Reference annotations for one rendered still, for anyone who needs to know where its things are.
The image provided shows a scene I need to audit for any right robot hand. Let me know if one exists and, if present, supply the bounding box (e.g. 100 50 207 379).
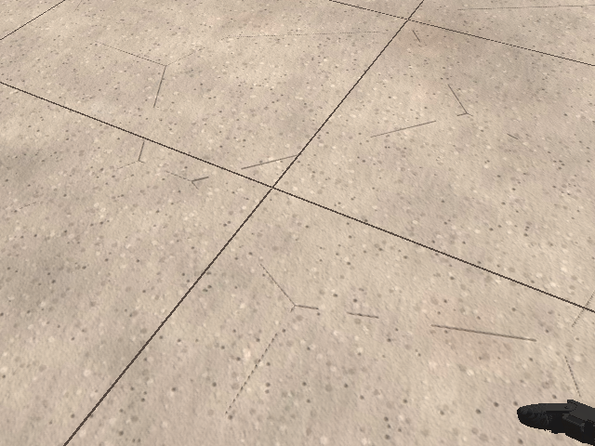
517 400 595 446

